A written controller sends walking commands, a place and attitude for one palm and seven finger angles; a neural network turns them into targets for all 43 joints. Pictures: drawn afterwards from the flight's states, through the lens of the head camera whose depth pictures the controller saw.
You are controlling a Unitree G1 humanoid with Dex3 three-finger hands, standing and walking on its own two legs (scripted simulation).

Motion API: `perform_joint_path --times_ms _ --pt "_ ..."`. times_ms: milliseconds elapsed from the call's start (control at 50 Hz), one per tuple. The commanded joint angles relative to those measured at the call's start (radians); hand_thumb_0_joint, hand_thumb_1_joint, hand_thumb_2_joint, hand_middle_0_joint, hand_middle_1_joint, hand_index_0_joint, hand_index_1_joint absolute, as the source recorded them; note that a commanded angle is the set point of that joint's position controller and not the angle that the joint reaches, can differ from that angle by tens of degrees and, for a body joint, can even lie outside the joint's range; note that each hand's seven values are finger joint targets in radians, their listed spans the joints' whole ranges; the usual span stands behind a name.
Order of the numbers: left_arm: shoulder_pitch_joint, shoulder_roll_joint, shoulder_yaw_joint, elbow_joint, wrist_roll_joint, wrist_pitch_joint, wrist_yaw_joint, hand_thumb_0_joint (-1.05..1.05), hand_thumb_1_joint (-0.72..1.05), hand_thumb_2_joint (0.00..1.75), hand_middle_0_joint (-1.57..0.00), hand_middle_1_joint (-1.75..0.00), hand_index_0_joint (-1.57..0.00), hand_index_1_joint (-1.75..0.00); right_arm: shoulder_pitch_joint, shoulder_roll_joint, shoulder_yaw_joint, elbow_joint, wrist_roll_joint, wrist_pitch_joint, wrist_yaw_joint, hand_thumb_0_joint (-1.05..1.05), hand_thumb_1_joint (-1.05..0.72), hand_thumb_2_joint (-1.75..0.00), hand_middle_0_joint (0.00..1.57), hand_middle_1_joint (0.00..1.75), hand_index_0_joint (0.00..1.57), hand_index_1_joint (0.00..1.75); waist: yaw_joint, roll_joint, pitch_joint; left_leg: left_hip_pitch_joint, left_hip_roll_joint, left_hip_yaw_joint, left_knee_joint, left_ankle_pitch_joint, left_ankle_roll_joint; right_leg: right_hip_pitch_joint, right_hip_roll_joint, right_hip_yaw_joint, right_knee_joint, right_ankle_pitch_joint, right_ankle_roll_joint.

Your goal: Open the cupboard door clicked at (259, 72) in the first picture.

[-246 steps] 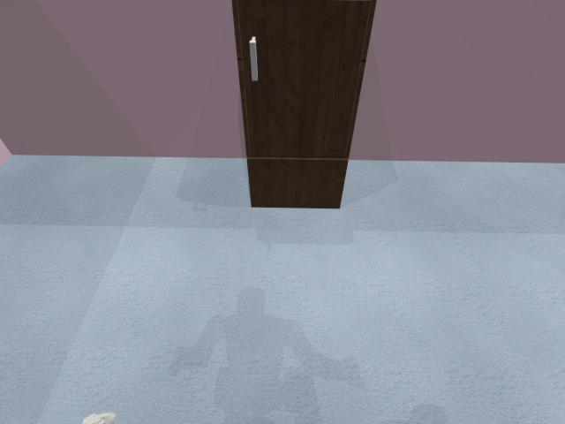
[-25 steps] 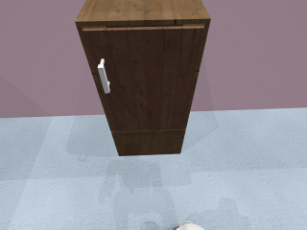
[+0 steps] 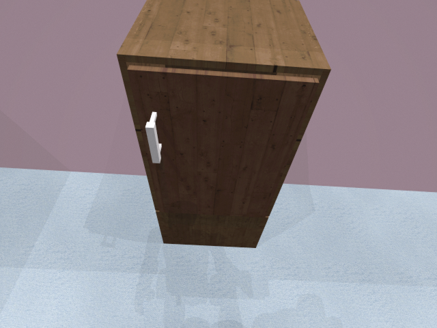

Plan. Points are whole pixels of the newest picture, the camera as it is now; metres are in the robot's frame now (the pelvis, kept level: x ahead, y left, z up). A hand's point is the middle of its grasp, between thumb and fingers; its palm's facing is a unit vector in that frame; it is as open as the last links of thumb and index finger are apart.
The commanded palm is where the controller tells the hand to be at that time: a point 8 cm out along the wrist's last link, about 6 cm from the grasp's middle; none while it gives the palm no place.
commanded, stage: come to a stop and stand still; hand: left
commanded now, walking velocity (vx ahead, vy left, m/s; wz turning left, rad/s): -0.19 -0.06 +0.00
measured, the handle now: (155, 138) +0.52 +0.21 +0.00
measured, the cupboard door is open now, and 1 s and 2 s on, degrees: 0 0 0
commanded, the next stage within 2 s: look again from close up in 1.26 s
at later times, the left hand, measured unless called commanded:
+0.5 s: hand out of the picture +0.00 +0.13 -0.15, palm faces +0.06 -0.96 -0.26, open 7.3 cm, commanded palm none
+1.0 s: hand out of the picture -0.07 +0.17 -0.17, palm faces +0.04 -0.99 -0.16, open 7.4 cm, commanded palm none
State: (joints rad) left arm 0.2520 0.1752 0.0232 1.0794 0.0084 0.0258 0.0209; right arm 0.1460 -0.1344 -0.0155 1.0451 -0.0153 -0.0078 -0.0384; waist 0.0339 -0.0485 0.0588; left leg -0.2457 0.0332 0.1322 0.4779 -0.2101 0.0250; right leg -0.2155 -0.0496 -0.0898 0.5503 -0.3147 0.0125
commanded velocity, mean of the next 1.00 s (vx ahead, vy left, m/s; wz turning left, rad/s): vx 0.01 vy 0.05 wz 0.00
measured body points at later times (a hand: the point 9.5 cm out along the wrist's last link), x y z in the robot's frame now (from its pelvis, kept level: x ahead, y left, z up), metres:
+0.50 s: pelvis -0.03 -0.06 +0.01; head -0.01 -0.08 +0.46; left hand +0.00 +0.18 -0.13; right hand +0.00 -0.30 -0.16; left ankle -0.08 +0.10 -0.69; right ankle -0.02 -0.14 -0.74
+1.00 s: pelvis -0.05 +0.00 +0.01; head -0.05 +0.01 +0.46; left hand -0.07 +0.22 -0.16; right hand -0.06 -0.21 -0.15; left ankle -0.08 +0.11 -0.74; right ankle -0.02 -0.14 -0.74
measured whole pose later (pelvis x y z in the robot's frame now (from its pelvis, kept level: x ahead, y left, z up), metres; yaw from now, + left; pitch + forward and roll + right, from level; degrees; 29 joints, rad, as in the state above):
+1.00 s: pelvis -0.05 +0.00 +0.01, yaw +0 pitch -1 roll +0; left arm 0.29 0.15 0.00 1.16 0.01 0.01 0.02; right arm 0.30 -0.12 0.00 1.13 -0.01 0.00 -0.03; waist 0.02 -0.02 0.02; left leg -0.10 -0.01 0.05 0.39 -0.27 0.02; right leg -0.22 -0.07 -0.06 0.40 -0.16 0.03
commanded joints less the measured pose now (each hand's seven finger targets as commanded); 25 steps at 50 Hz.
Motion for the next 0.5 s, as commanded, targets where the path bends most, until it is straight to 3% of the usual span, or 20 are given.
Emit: perform_joint_path --times_ms 0,40,80,120,140,160,180,200,220,240,260,300,380,480 --pt "0.057 0.089 0.034 -0.067 0.009 0.010 0.008 0.00 0.90 0.90 -0.20 -0.30 -0.20 -0.30 0.092 -0.222 -0.071 -0.038 -0.002 0.011 -0.021 0.00 -0.90 -0.90 0.20 0.30 0.20 0.30 -0.047 0.202 -0.120 0.243 0.337 -0.249 -0.102 0.807 0.172 -0.187 -0.007 0.057 0.254 -0.194 0.005" --pt "0.052 0.069 0.040 -0.080 0.010 0.010 0.010 0.00 0.90 0.90 -0.20 -0.30 -0.20 -0.30 0.069 -0.229 -0.080 -0.047 -0.007 0.020 -0.020 0.00 -0.90 -0.90 0.20 0.30 0.20 0.30 -0.049 0.196 -0.145 0.263 0.331 -0.225 -0.069 0.819 0.180 -0.216 -0.003 0.077 0.300 -0.208 0.005" --pt "0.062 0.058 0.039 -0.088 0.011 0.005 0.010 0.00 0.90 0.90 -0.20 -0.30 -0.20 -0.30 0.042 -0.226 -0.085 -0.061 -0.008 0.023 -0.014 0.00 -0.90 -0.90 0.20 0.30 0.20 0.30 -0.045 0.180 -0.163 0.239 0.309 -0.189 -0.054 0.754 0.156 -0.173 -0.003 0.063 0.223 -0.162 0.005" --pt "0.108 0.054 0.039 -0.077 0.011 0.001 0.010 0.00 0.90 0.90 -0.20 -0.30 -0.20 -0.30 0.007 -0.215 -0.083 -0.067 -0.005 0.026 -0.004 0.00 -0.90 -0.90 0.20 0.30 0.20 0.30 -0.018 0.178 -0.154 0.139 0.266 -0.156 -0.037 0.561 0.113 -0.052 -0.002 0.040 0.064 -0.022 0.004" --pt "0.139 0.058 0.038 -0.067 0.015 -0.005 0.010 0.00 0.90 0.90 -0.20 -0.30 -0.20 -0.30 -0.004 -0.202 -0.080 -0.069 0.000 0.028 0.002 0.00 -0.90 -0.90 0.20 0.30 0.20 0.30 -0.002 0.141 -0.147 0.081 0.223 -0.132 0.001 0.398 0.075 0.015 -0.005 0.031 -0.064 0.107 0.008" --pt "0.137 0.101 0.038 -0.067 0.022 -0.019 0.014 0.00 0.90 0.90 -0.20 -0.30 -0.20 -0.30 0.007 -0.152 -0.072 -0.068 0.007 0.027 0.010 0.00 -0.90 -0.90 0.20 0.30 0.20 0.30 -0.004 0.002 -0.129 0.005 0.134 -0.091 0.083 0.182 0.016 0.057 -0.077 0.135 -0.189 0.271 -0.009" --pt "0.095 0.163 0.040 -0.074 0.025 -0.028 0.017 0.00 0.90 0.90 -0.20 -0.30 -0.20 -0.30 0.015 -0.086 -0.058 -0.085 0.015 0.030 0.021 0.00 -0.90 -0.90 0.20 0.30 0.20 0.30 -0.029 -0.181 -0.090 -0.093 0.023 -0.029 0.135 -0.148 -0.036 0.039 -0.244 0.300 -0.237 0.371 -0.076" --pt "0.080 0.179 0.038 -0.087 0.021 -0.028 0.015 0.00 0.90 0.90 -0.20 -0.30 -0.20 -0.30 -0.023 -0.090 -0.055 -0.089 0.011 0.047 0.022 0.00 -0.90 -0.90 0.20 0.30 0.20 0.30 0.000 -0.177 -0.063 -0.067 0.007 -0.081 0.242 -0.301 -0.041 -0.073 -0.310 0.350 -0.298 0.293 -0.156" --pt "0.051 0.174 0.037 -0.089 0.022 -0.029 0.017 0.00 0.90 0.90 -0.20 -0.30 -0.20 -0.30 -0.031 -0.092 -0.053 -0.085 0.006 0.057 0.023 0.00 -0.90 -0.90 0.20 0.30 0.20 0.30 -0.004 -0.196 -0.031 -0.078 0.014 -0.127 0.314 -0.314 -0.033 -0.119 -0.300 0.369 -0.321 0.200 -0.179" --pt "0.020 0.153 0.031 -0.085 0.021 -0.032 0.017 0.00 0.90 0.90 -0.20 -0.30 -0.20 -0.30 -0.014 -0.099 -0.050 -0.063 0.004 0.055 0.024 0.00 -0.90 -0.90 0.20 0.30 0.20 0.30 -0.018 -0.157 -0.005 -0.097 0.015 -0.146 0.354 -0.269 -0.030 -0.107 -0.275 0.352 -0.315 0.191 -0.183" --pt "0.003 0.148 0.031 -0.087 0.020 -0.035 0.018 0.00 0.90 0.90 -0.20 -0.30 -0.20 -0.30 0.018 -0.100 -0.050 -0.046 0.005 0.049 0.026 0.00 -0.90 -0.90 0.20 0.30 0.20 0.30 -0.030 -0.111 -0.017 -0.109 0.016 -0.141 0.368 -0.243 -0.033 -0.061 -0.260 0.316 -0.287 0.263 -0.181" --pt "0.020 0.153 0.032 -0.084 0.018 -0.041 0.016 0.00 0.90 0.90 -0.20 -0.30 -0.20 -0.30 0.040 -0.107 -0.045 -0.029 0.004 0.042 0.028 0.00 -0.90 -0.90 0.20 0.30 0.20 0.30 -0.018 -0.094 -0.031 -0.134 0.009 -0.134 0.376 -0.225 -0.045 0.017 -0.243 0.270 -0.245 0.404 -0.171" --pt "0.081 0.168 0.043 -0.068 0.017 -0.043 0.018 0.00 0.90 0.90 -0.20 -0.30 -0.20 -0.30 0.034 -0.114 -0.041 -0.034 0.005 0.039 0.025 0.00 -0.90 -0.90 0.20 0.30 0.20 0.30 0.019 -0.075 -0.051 -0.159 0.001 -0.127 0.325 -0.234 -0.061 0.133 -0.261 0.278 -0.227 0.525 -0.183" --pt "0.084 0.187 0.057 -0.064 0.020 -0.033 0.021 0.00 0.90 0.90 -0.20 -0.30 -0.20 -0.30 0.049 -0.121 -0.040 -0.044 0.006 0.040 0.024 0.00 -0.90 -0.90 0.20 0.30 0.20 0.30 0.034 -0.090 -0.072 -0.134 0.000 -0.129 0.268 -0.247 -0.058 0.150 -0.276 0.304 -0.250 0.419 -0.201"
